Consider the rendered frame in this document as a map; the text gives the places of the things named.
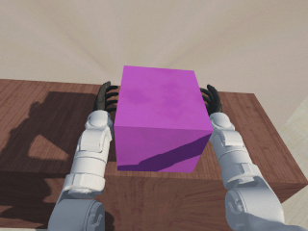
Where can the robot right forearm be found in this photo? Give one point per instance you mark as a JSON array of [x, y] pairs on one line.
[[237, 169]]

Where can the robot left forearm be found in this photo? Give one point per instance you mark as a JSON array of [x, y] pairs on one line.
[[86, 178]]

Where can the pedestal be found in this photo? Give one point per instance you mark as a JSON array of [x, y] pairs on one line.
[[41, 123]]

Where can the robot right upper arm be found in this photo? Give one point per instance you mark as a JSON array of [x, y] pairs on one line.
[[255, 209]]

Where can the robot left hand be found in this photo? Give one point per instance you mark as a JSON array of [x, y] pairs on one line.
[[100, 103]]

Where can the robot left upper arm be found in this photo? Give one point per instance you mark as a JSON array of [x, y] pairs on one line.
[[78, 215]]

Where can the robot right hand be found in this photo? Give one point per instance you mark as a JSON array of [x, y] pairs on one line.
[[213, 101]]

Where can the carton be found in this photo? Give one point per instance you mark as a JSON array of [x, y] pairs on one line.
[[161, 121]]

